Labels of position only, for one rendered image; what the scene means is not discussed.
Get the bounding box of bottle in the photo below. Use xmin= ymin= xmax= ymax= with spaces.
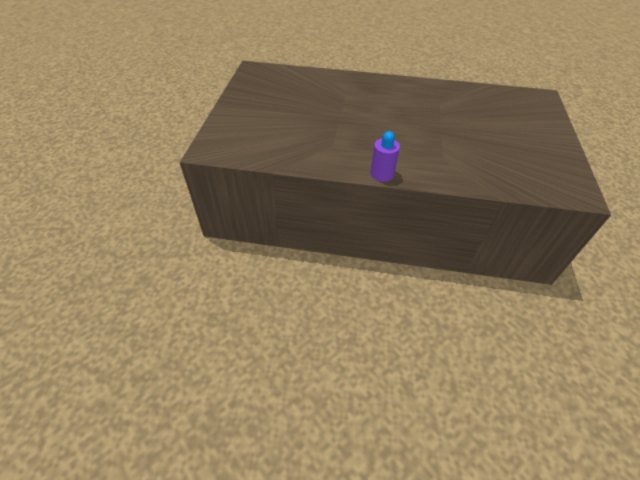
xmin=370 ymin=131 xmax=400 ymax=182

